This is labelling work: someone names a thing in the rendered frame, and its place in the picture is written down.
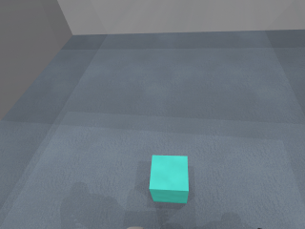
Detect carton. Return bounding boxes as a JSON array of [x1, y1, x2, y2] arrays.
[[149, 155, 189, 204]]

